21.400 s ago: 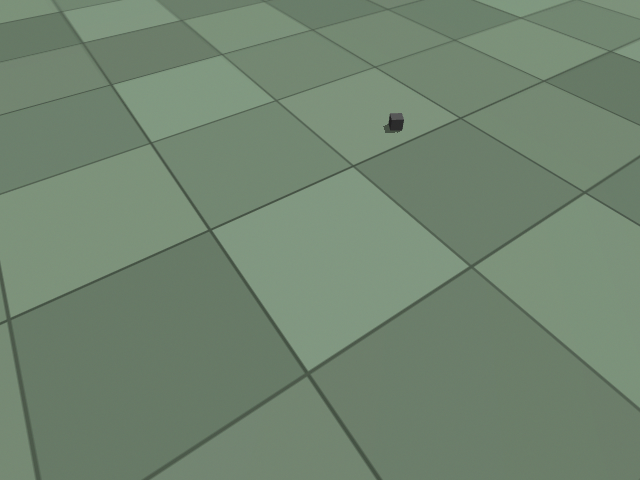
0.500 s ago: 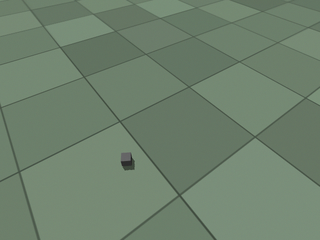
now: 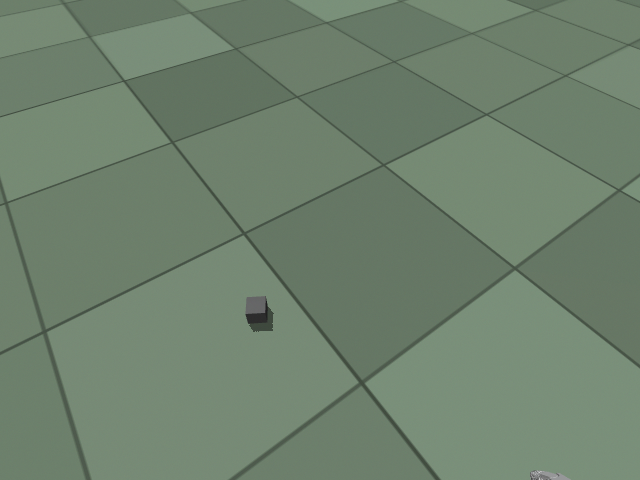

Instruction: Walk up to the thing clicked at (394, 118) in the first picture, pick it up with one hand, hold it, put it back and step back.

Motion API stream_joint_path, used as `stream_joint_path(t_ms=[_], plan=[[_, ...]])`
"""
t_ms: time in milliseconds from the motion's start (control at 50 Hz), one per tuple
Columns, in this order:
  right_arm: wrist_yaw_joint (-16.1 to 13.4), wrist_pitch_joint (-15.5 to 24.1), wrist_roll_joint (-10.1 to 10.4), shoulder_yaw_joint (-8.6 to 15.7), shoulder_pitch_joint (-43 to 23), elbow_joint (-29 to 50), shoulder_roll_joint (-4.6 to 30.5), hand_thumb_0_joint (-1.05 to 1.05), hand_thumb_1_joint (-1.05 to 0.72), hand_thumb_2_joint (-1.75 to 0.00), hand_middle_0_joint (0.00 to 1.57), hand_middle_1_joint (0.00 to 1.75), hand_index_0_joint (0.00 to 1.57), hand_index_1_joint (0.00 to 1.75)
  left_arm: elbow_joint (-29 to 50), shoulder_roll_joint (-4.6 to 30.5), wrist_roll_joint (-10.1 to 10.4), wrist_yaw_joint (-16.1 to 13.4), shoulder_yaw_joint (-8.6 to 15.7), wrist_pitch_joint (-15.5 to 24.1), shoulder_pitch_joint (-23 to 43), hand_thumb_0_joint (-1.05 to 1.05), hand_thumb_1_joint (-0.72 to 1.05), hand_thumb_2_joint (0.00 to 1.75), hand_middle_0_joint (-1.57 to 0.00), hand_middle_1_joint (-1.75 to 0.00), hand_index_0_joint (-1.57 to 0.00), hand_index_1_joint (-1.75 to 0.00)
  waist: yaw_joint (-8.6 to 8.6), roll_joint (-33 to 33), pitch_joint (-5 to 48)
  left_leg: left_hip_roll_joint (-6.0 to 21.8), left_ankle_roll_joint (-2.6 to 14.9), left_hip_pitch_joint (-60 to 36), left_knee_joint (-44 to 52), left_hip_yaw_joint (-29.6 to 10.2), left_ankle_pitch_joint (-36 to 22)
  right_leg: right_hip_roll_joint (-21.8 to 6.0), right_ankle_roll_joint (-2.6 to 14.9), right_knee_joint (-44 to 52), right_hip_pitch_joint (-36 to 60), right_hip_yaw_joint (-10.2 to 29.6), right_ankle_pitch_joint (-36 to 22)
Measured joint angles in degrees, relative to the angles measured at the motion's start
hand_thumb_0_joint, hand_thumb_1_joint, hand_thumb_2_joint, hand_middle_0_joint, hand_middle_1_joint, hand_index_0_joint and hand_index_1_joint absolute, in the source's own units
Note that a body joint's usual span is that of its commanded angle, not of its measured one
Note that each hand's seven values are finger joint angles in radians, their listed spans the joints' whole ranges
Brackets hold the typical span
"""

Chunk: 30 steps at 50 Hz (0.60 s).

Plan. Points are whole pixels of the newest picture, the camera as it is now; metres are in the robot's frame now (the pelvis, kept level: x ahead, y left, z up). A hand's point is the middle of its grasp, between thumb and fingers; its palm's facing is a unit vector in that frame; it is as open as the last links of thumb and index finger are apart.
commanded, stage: stand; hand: left
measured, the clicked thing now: (256, 309) +0.78 +0.25 -0.75
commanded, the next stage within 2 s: walk up in 0.80 s
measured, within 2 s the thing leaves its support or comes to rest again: neither
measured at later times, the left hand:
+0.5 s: hand out of the picture +0.05 +0.24 -0.15, palm faces -0.03 -0.94 -0.35, open 7.4 cm
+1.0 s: hand out of the picture +0.04 +0.27 -0.15, palm faces +0.02 -0.93 -0.36, open 7.4 cm
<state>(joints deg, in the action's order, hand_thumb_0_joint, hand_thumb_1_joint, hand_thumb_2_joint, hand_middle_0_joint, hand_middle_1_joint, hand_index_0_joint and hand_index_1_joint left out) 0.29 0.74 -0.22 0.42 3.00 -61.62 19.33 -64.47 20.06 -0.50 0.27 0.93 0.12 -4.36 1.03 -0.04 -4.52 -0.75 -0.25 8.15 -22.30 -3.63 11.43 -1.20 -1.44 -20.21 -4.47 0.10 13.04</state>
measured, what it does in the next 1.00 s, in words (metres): stands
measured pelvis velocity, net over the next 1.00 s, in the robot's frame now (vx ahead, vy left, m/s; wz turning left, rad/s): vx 0.01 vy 0.00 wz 0.01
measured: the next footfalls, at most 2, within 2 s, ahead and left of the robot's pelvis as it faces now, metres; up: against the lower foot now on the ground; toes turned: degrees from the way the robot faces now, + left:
right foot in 1.50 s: +0.34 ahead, -0.12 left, +0.00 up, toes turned -5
left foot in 1.88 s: +0.43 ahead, +0.14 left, +0.00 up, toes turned +0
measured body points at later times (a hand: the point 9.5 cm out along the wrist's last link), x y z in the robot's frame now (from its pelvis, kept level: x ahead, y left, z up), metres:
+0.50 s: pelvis -0.02 -0.01 +0.00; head -0.01 -0.02 +0.45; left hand +0.05 +0.29 -0.13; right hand +0.05 -0.32 -0.13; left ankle +0.01 +0.12 -0.75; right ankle -0.02 -0.14 -0.75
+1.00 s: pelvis +0.01 +0.00 +0.00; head +0.01 +0.00 +0.45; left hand +0.04 +0.32 -0.12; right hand +0.08 -0.32 -0.12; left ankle +0.05 +0.13 -0.72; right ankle -0.02 -0.13 -0.75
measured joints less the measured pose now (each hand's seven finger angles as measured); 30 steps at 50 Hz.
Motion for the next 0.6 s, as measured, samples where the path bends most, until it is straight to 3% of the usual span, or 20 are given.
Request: stream_joint_path(t_ms=[600], plan=[[0.5,-0.5,-0.2,-0.6,4.5,-3.6,1.2,0.01,-0.9,-0.9,0.21,0.3,0.2,0.3,-0.8,0.2,-0.3,0.5,-0.6,0.3,-2.2,0.0,0.9,0.9,-0.2,-0.3,-0.21,-0.3,-1.24,0.8,1.2,1.3,-1.33,0.4,2.8,-0.2,-3.1,1.3,1.25,0.9,-1.3,-0.1,-2.3]])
